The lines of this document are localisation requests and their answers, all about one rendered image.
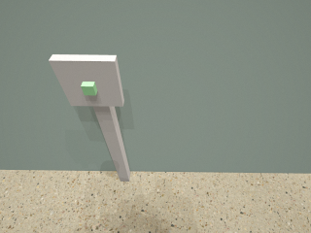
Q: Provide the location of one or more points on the button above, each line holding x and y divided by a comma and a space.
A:
89, 88

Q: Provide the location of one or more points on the panel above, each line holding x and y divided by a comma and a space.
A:
71, 71

